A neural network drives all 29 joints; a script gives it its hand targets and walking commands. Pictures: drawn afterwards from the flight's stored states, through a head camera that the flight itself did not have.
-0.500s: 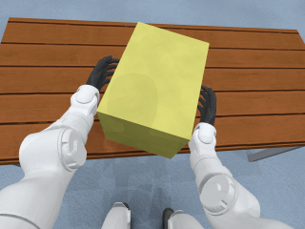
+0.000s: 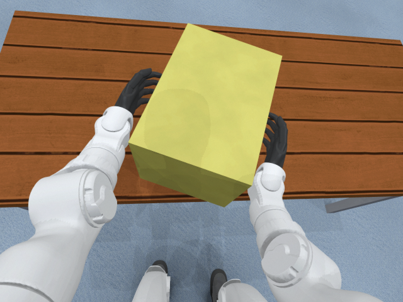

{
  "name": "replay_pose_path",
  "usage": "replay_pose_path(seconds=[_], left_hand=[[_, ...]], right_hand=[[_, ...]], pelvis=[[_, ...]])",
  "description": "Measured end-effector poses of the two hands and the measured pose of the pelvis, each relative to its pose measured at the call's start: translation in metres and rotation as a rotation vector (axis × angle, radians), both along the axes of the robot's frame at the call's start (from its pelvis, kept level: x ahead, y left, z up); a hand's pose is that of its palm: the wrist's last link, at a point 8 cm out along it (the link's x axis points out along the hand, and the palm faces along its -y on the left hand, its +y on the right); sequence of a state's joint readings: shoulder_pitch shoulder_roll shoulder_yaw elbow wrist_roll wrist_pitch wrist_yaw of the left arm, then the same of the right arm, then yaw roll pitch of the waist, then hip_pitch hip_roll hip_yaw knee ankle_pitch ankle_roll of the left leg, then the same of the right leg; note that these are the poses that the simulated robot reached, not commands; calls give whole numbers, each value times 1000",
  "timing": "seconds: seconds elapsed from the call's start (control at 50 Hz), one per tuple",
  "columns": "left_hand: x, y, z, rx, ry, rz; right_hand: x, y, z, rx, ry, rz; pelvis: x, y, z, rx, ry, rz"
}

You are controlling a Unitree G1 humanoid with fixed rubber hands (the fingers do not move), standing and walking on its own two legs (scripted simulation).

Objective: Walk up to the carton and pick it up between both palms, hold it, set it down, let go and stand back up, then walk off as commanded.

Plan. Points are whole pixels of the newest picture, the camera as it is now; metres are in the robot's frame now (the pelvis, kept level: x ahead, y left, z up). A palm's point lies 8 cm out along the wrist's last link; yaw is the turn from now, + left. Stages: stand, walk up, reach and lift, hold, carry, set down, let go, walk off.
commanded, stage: reach and lift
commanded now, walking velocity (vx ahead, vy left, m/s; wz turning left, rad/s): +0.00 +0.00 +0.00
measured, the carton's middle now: (207, 120) +0.48 -0.01 -0.05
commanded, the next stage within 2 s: none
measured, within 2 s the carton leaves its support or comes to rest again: leaves its support in 1.02 s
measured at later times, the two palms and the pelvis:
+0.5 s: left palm (128, 105) +0.47 +0.15 +0.00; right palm (273, 157) +0.37 -0.14 -0.01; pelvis +0.00 +0.00 +0.00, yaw +0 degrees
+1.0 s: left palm (134, 112) +0.45 +0.14 +0.01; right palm (281, 166) +0.36 -0.15 -0.01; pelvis +0.00 +0.00 +0.00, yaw -2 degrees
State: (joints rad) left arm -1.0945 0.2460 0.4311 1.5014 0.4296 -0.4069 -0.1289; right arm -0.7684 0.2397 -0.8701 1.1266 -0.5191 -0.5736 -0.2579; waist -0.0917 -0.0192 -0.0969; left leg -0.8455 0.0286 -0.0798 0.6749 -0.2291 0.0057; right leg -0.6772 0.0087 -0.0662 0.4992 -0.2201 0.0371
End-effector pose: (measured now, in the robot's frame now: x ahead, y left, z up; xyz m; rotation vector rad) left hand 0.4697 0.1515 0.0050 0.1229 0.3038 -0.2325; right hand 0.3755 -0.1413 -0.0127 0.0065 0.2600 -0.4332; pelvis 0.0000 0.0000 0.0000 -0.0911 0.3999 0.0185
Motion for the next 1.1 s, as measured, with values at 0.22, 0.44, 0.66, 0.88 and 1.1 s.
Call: replay_pose_path(seconds=[0.22,0.44,0.66,0.88,1.1], left_hand=[[0,0,-1,-3,2,0],[0,0,-1,-4,2,-1],[-1,-3,1,0,-1,-6],[-14,-11,5,3,3,9],[-24,-17,13,33,15,16]], right_hand=[[0,0,0,1,1,-2],[-1,0,0,8,-1,-5],[-4,-1,0,11,-5,-9],[-15,-9,0,24,-4,-1],[-24,-15,2,71,4,-2]], pelvis=[[2,-3,0,-2,7,3],[1,-3,-1,-5,14,-2],[0,-2,-1,-9,22,-14],[0,-1,2,-3,-5,-28],[-4,-3,2,6,-21,-41]])
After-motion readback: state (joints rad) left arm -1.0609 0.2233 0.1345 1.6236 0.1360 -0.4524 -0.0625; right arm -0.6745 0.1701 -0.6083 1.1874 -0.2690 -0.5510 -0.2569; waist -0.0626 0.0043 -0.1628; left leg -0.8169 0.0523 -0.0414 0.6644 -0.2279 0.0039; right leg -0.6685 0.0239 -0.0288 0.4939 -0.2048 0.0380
